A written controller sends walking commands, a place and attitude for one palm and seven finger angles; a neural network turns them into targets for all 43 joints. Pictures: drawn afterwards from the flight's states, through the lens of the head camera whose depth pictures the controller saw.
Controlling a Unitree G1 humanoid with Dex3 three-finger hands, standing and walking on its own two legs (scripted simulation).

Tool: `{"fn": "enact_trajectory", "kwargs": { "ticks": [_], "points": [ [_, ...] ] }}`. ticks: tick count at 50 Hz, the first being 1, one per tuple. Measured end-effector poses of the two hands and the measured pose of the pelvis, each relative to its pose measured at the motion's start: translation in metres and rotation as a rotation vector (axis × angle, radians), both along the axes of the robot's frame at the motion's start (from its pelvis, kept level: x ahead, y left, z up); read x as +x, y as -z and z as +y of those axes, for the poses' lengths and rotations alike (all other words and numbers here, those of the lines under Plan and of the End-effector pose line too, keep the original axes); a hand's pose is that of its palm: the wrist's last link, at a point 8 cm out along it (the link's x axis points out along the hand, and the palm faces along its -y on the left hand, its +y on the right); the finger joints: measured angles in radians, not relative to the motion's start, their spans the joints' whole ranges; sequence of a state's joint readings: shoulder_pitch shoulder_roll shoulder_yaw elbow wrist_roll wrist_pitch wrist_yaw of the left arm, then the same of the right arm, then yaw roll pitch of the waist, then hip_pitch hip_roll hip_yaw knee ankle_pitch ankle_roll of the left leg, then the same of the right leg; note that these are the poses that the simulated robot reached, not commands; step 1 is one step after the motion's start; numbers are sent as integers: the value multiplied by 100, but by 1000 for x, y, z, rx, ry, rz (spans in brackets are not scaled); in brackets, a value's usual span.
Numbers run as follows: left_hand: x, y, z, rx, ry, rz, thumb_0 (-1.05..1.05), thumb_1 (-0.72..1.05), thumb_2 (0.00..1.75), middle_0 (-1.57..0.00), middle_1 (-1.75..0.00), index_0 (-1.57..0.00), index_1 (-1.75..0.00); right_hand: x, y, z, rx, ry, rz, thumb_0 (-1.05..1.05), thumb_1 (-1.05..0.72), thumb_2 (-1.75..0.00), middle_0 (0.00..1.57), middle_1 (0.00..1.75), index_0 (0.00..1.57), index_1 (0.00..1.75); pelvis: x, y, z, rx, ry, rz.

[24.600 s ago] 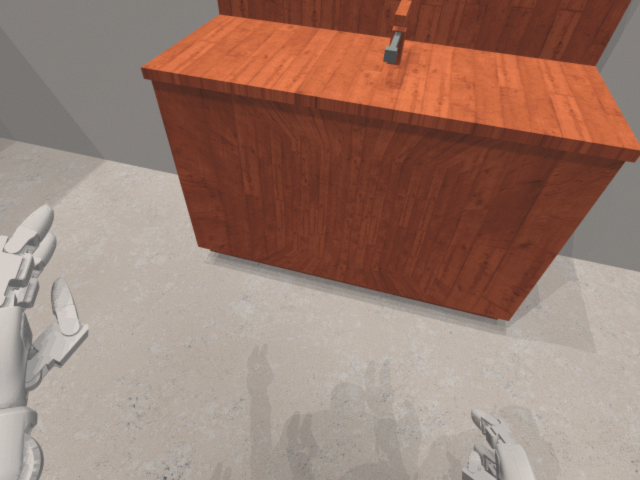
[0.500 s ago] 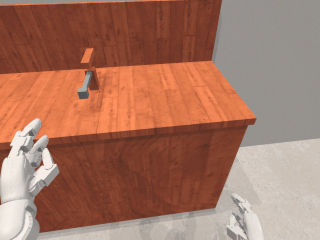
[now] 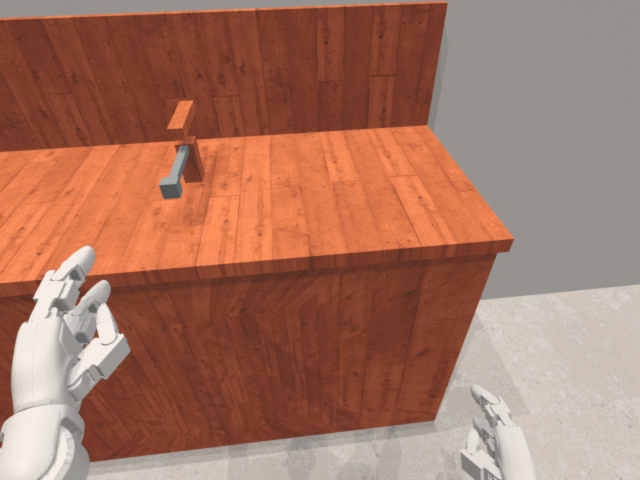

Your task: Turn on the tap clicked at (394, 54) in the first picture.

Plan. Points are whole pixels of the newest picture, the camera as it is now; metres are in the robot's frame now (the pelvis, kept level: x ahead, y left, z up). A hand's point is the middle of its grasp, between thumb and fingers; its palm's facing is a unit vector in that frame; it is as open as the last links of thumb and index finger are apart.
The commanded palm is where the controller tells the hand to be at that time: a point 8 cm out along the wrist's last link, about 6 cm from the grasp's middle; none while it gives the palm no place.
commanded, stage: turn the palm inward beside the body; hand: left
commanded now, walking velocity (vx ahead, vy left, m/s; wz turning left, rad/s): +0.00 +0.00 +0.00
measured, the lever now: (171, 187) +0.50 +0.35 +0.12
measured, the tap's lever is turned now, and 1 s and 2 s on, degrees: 0 0 0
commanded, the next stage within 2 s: reach beside the lever's end, fingers flat in 0.30 s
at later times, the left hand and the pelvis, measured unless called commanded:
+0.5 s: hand (150, 315) +0.21 +0.22 +0.16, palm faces +0.45 -0.89 -0.09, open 7.4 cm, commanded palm +0.17 +0.27 +0.17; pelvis +0.03 -0.01 +0.00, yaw -1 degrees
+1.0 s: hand (129, 283) +0.27 +0.28 +0.15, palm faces +0.50 -0.86 -0.08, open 7.4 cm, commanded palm +0.22 +0.32 +0.15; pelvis +0.02 -0.01 +0.00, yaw -1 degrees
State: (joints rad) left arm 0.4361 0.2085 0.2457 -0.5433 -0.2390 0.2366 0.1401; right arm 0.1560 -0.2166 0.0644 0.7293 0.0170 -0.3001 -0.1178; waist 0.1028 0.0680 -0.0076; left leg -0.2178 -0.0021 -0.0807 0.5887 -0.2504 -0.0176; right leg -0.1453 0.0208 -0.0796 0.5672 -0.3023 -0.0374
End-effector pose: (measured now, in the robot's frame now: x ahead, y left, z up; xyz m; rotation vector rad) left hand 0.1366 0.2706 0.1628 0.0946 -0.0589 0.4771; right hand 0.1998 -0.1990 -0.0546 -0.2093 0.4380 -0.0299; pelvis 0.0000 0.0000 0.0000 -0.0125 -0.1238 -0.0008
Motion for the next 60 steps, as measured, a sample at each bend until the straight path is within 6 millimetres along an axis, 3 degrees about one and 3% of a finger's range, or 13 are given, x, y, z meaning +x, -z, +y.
{"fn": "enact_trajectory", "kwargs": {
  "ticks": [13,24,36,44,60],
  "points": [
    [25,-2,-8,1,11,21,2,90,90,-20,-30,-20,-30,29,-1,-8,11,-13,-6,1,-90,-90,20,30,20,30,24,-1,-6,13,4,43],
    [35,-3,-13,5,15,20,2,90,90,-20,-30,-20,-30,33,2,-19,17,8,11,1,-90,-90,20,30,20,30,31,0,-13,19,9,53],
    [45,3,15,1,-52,26,2,90,90,-20,-30,-20,-30,13,12,-34,1,61,67,1,-90,-90,20,30,20,30,24,0,-19,16,9,57],
    [67,7,30,-20,-47,50,2,90,90,-20,-30,-20,-30,-4,20,-42,-9,119,107,1,-90,-90,20,30,20,30,18,-1,-16,13,14,64],
    [100,20,69,-42,-71,57,2,90,90,-19,-27,-19,-27,-15,21,-39,-42,164,151,1,-90,-90,20,30,20,30,22,-1,0,12,28,95]
  ]
}}
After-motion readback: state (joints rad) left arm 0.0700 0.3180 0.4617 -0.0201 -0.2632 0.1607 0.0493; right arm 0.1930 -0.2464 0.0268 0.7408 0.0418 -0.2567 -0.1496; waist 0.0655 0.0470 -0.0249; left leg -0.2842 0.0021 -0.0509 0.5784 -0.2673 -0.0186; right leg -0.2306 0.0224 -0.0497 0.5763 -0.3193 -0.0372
